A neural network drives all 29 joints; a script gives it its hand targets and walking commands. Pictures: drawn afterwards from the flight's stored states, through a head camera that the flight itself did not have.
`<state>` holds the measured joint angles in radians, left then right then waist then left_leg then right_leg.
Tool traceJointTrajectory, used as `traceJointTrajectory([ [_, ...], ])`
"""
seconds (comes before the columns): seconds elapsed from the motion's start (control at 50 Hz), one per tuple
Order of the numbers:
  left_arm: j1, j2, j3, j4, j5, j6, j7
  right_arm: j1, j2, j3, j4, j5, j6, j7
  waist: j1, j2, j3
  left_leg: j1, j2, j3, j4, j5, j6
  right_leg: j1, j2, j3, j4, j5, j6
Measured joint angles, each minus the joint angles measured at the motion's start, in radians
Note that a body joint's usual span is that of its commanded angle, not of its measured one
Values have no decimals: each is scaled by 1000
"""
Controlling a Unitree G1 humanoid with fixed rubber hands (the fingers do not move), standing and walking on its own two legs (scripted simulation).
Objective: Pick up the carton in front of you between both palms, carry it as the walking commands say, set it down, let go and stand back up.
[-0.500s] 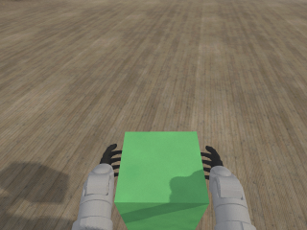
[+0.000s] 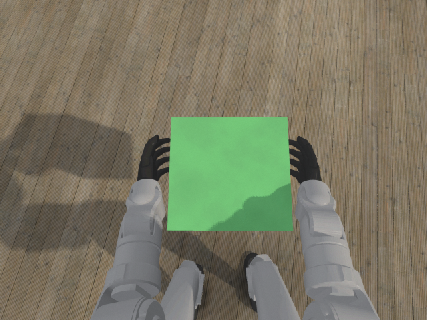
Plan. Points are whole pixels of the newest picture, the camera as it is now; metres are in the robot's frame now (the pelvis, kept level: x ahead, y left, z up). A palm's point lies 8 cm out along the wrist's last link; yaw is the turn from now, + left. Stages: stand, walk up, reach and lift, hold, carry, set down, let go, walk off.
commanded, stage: set down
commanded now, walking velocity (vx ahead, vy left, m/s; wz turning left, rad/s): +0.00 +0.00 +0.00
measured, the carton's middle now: (227, 179) +0.40 -0.01 -0.17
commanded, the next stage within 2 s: none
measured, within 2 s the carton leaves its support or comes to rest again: rests again in 1.62 s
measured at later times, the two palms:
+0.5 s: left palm (175, 173) +0.43 +0.11 -0.22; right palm (297, 169) +0.43 -0.18 -0.22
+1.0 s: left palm (190, 172) +0.47 +0.10 -0.37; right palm (288, 170) +0.47 -0.20 -0.37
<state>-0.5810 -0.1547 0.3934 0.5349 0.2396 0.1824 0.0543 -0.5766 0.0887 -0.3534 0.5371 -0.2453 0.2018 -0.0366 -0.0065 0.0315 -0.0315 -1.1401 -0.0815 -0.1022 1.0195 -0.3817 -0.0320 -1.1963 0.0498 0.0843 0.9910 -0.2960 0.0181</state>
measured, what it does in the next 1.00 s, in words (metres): lowers itself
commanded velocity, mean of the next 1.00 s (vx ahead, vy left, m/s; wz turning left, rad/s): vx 0.00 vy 0.00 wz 0.00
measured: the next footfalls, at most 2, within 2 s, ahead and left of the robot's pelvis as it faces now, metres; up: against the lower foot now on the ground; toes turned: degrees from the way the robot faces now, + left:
none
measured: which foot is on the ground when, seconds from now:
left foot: down 0.00-1.00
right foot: down 0.00-1.00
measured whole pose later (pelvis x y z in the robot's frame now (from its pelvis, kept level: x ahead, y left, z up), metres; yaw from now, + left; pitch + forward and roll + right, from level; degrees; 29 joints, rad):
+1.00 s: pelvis -0.05 -0.01 -0.24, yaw +4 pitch +45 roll +5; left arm -1.20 0.00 0.47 0.76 0.13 0.24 0.17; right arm -1.26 -0.19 -0.33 0.85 -0.16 0.28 -0.05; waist -0.05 0.05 0.05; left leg -2.11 -0.18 -0.07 1.90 -0.59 -0.11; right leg -2.20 0.12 0.11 1.89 -0.47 0.05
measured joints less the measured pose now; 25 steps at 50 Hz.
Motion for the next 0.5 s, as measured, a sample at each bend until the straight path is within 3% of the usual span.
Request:
traceJointTrajectory([
  [0.1, -27, -6, -4, -13, -49, 14, 32, -49, -36, 4, 22, 38, 9, 11, -8, 7, -91, -171, -17, 6, 129, -45, 5, -169, 3, 10, 125, -44, 14],
  [0.28, -143, -11, 58, 59, -9, 50, 57, -195, -72, -71, 135, -10, 47, 46, -22, 7, -155, -366, -37, 15, 299, -100, 3, -366, 12, 20, 297, -99, 23],
  [0.5, -266, 35, 40, 94, -56, 35, 91, -325, -136, -43, 175, 31, 40, 32, -29, 4, -137, -626, -56, 24, 507, -146, -21, -638, 32, 27, 516, -139, 26],
])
